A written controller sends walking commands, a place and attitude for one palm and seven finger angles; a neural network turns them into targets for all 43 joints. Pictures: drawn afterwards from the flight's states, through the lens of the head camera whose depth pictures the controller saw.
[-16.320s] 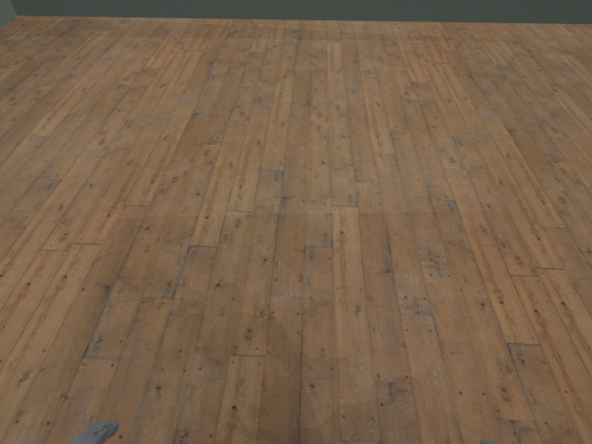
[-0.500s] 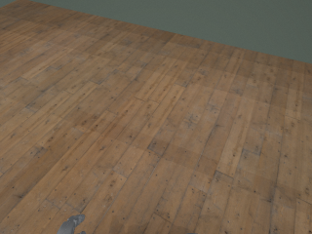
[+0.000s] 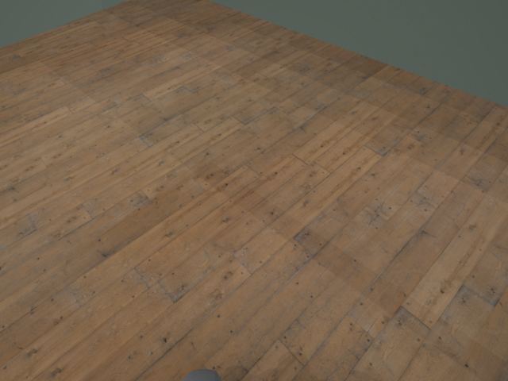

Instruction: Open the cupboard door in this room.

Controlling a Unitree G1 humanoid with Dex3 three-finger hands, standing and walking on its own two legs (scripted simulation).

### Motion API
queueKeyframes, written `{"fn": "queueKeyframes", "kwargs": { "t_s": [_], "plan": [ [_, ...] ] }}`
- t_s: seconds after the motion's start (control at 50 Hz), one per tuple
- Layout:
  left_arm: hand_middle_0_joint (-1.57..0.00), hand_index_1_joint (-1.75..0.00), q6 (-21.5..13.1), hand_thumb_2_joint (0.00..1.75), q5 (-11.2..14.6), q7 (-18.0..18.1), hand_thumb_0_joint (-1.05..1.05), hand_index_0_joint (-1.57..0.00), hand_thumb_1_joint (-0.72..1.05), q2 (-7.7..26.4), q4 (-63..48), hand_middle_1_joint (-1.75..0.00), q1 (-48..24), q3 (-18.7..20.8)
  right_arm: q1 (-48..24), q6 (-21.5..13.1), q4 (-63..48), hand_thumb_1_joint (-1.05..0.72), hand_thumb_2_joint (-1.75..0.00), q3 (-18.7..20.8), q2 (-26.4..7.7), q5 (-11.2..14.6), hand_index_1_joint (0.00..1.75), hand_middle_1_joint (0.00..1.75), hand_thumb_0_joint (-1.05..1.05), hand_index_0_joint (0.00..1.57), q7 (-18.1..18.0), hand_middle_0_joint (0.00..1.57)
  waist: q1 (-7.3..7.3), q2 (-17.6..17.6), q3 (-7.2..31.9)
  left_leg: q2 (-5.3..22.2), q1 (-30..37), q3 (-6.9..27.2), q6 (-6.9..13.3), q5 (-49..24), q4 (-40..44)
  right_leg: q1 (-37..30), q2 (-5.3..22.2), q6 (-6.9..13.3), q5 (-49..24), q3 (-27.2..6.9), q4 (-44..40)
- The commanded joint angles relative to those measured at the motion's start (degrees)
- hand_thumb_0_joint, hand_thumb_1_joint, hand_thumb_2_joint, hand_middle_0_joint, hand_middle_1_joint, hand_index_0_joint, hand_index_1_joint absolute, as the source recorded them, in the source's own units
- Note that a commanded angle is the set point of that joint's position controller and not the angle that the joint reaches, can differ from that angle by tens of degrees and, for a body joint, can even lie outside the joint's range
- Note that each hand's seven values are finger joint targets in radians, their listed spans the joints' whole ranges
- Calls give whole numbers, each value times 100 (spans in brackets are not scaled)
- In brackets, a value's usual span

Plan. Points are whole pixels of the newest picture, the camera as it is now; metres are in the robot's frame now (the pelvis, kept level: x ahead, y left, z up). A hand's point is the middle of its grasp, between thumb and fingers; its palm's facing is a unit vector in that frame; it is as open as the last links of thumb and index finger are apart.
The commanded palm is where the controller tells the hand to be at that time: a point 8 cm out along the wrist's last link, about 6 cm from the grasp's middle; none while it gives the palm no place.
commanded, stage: turn or walk to find it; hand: left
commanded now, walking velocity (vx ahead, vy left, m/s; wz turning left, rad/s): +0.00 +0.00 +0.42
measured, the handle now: out of the picture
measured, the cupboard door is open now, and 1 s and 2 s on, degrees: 0 0 0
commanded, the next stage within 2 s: none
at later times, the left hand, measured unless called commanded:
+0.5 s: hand out of the picture +0.02 +0.27 -0.16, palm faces +0.23 -0.94 -0.23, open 7.4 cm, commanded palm none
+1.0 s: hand out of the picture -0.08 +0.18 -0.16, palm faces +0.45 -0.86 -0.25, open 7.4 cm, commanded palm none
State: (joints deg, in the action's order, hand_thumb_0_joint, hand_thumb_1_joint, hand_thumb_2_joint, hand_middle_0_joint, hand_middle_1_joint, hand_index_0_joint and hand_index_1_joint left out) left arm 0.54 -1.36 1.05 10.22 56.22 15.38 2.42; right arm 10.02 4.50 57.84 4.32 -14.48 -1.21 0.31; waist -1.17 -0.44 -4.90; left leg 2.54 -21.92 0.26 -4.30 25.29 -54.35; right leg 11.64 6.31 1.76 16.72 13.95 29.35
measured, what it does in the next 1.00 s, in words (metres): steps on the spot, turning left: left foot, then right foot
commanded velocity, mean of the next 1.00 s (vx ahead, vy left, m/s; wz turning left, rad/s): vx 0.00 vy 0.00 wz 0.42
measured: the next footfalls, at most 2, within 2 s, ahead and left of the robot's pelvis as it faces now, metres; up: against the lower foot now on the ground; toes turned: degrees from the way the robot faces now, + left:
left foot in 0.12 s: +0.01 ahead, +0.14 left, +0.00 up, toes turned +8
right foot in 0.66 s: +0.03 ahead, -0.09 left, +0.00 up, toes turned +12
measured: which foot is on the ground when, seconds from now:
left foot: up 0.00-0.10, down 0.12-0.66, up 0.68-1.00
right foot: down 0.00-0.12, up 0.14-0.64, down 0.66-1.00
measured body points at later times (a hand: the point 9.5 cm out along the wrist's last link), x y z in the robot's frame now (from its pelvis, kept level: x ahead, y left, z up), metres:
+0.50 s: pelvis -0.03 +0.04 +0.00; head -0.01 +0.06 +0.45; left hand +0.01 +0.32 -0.14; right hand +0.09 -0.18 -0.14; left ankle -0.03 +0.14 -0.74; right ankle -0.01 -0.12 -0.68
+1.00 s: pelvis -0.05 -0.01 +0.00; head -0.01 -0.02 +0.45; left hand -0.10 +0.23 -0.14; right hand +0.09 -0.24 -0.16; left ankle -0.15 +0.12 -0.67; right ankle -0.01 -0.10 -0.74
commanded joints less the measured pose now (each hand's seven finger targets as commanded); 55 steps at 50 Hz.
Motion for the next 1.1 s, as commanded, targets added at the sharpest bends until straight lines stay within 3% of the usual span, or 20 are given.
{"fn": "queueKeyframes", "kwargs": {
  "t_s": [0.0, 0.06, 0.08, 0.1, 0.12, 0.2, 0.26, 0.48, 0.58, 0.6, 0.62, 0.64, 0.66, 0.68, 0.7, 0.76, 0.88, 1.0, 1.04, 1.08],
  "plan": [
    [-20, -30, -91, 90, -62, 83, 0, -20, 90, 1343, -188, -30, 303, 318, -340, -239, -555, -90, -90, -44, -189, 87, 30, 30, 0, 20, -4, 20, -190, 1196, 662, -105, -20, -356, 132, 178, 1286, -940, 1540, 706, -3115, -1209, -535],
    [-20, -30, -42, 90, 9, 53, 0, -20, 90, 1345, -157, -30, 58, 321, 94, -313, -456, -90, -90, -31, -315, 80, 30, 30, 0, 20, 0, 20, 141, 866, 830, -135, 1164, -454, 234, -1185, 2860, -345, 1315, 207, -2465, -727, 129],
    [-20, -30, 1, 90, 57, 47, 0, -20, 90, 1171, -227, -30, 136, 288, 284, -381, -433, -90, -90, 36, -652, 59, 30, 30, 0, 20, 2, 20, 262, 39, 1063, 349, 2067, 111, 405, -2084, 3382, 391, 1014, -114, -1607, -453, 930],
    [-20, -30, 32, 90, 87, 23, 0, -20, 90, 798, -408, -30, 131, 186, 470, -413, -444, -90, -90, 171, -1219, 21, 30, 30, 0, 20, -27, 20, 368, -1616, 1023, 1809, 2748, 1954, 1034, -4210, 3459, 1934, 220, -565, 1415, -273, 2045],
    [-20, -30, 107, 90, 41, 63, 0, -20, 90, 779, -508, -30, -267, 120, 725, -336, -335, -90, -90, 209, -1425, 27, 30, 30, 0, 20, -70, 20, 539, -1443, 913, 2187, 2247, 1937, 1503, -5009, 3415, 1855, 78, -555, 2170, -778, 2757],
    [-20, -30, 173, 90, 35, -2, 0, -20, 90, 892, -261, -30, -331, 215, -146, -362, -525, -90, -90, 31, -904, 0, 30, 30, 0, 20, -189, 20, 180, -1035, 301, 1281, 1488, 1162, 1322, -4009, 3507, 1917, 67, -581, 940, -1255, 3502],
    [-20, -30, 149, 90, 35, -34, 0, -20, 90, 905, -193, -30, -198, 211, -88, -415, -558, -90, -90, 16, -853, 37, 30, 30, 0, 20, -175, 20, 105, -667, 441, 1030, 1637, 983, 1230, -3970, 3553, 1863, -23, -653, 568, -1233, 3517],
    [-20, -30, 135, 90, 75, 19, 0, -20, 90, 700, -620, -30, -937, 155, 410, -369, -506, -90, -90, 132, -812, -38, 30, 30, 0, 20, -144, 20, 326, -864, 490, 1042, 1426, 1957, 1490, -3363, 3517, 1427, -256, -658, 948, -1333, 2059],
    [-20, -30, 43, 90, 127, 42, 0, -20, 90, 689, -536, -30, -440, 167, 276, -328, -577, -90, -90, 185, -796, -26, 30, 30, 0, 20, -118, 20, 75, -809, 776, 720, 760, 2107, 1271, -3257, 3104, 37, -503, -532, 130, -1171, 223],
    [-20, -30, -1, 90, 123, 54, 0, -20, 90, 756, -476, -30, -216, 187, 252, -326, -596, -90, -90, 181, -736, 7, 30, 30, 0, 20, -112, 20, -42, -598, 915, 526, 459, 1994, 1070, -2860, 2866, -546, -412, -513, -443, -1169, -584],
    [-20, -30, -67, 90, 72, 84, 0, -20, 90, 1046, -453, -30, -35, 243, 330, -335, -616, -90, -90, 161, -498, 58, 30, 30, 0, 20, -78, 20, -92, 97, 1059, 152, -238, 1626, 744, -1881, 2353, -1370, 243, -368, -623, -1730, -1134],
    [-20, -30, -107, 90, -8, 123, 0, -20, 90, 1525, -456, -30, 32, 334, 356, -346, -729, -90, -90, 96, -142, 76, 30, 30, 0, 20, -55, 20, -145, 1631, 981, -673, -1226, 567, 316, 155, 1127, -1731, 1676, 198, -1077, -3101, -1288],
    [-20, -30, -71, 90, 28, 119, 0, -20, 90, 1580, -549, -30, -48, 324, 214, -280, -780, -90, -90, 179, -407, 25, 30, 30, 0, 20, -81, 20, -188, 1365, 780, -585, -1077, 521, 286, 844, -10, -789, 2245, 688, -1516, -3230, -1335],
    [-20, -30, -76, 90, 51, 141, 0, -20, 90, 1311, -634, -30, -395, 317, 302, -179, -634, -90, -90, 210, -456, -23, 30, 30, 0, 20, -69, 20, 1, 949, 584, -445, -997, 731, 292, 497, -781, -273, 1926, 758, -951, -2841, -1457],
    [-20, -30, -75, 90, 55, 142, 0, -20, 90, 1214, -695, -30, -738, 309, 412, -119, -505, -90, -90, 223, -402, -28, 30, 30, 0, 20, -38, 20, 158, 993, 342, -366, -1002, 661, 263, 251, -1213, 15, 1655, 656, -570, -2582, -1514],
    [-20, -30, -102, 90, 55, 99, 0, -20, 90, 892, -737, -30, -936, 183, 703, -77, -300, -90, -90, 212, -286, -25, 30, 30, 0, 20, 38, 20, 365, 813, 53, -244, -1000, 408, 154, -505, -1696, 232, 1059, 305, -842, -1588, -1371],
    [-20, -30, -141, 90, 14, 107, 0, -20, 90, 980, -505, -30, -206, 223, 267, -84, -358, -90, -90, 151, -289, -18, 30, 30, 0, 20, 31, 20, 41, 1016, 153, -65, -999, 216, -17, -393, -1109, -339, 1254, 473, -1390, -1484, -1250],
    [-20, -30, -99, 90, -59, 89, 0, -20, 90, 1295, -312, -30, 204, 332, -264, -206, -518, -90, -90, 5, -154, 61, 30, 30, 0, 20, 8, 20, -220, 1155, 499, -81, -338, -258, 52, 291, 809, -854, 1479, 707, -2775, -1308, -696],
    [-20, -30, -82, 90, -53, 72, 0, -20, 90, 1377, -255, -30, 182, 354, -152, -254, -509, -90, -90, -17, -153, 83, 30, 30, 0, 20, -7, 20, -157, 1191, 696, -183, 17, -414, 115, 96, 1427, -920, 1459, 636, -3066, -1194, -443],
    [-20, -30, -51, 90, -7, 66, 0, -20, 90, 1382, -236, -30, 26, 355, 161, -315, -441, -90, -90, -15, -229, 81, 30, 30, 0, 20, -13, 20, 70, 1091, 853, -203, 792, -496, 174, -847, 2591, -641, 1329, 304, -2845, -899, 42]
  ]
}}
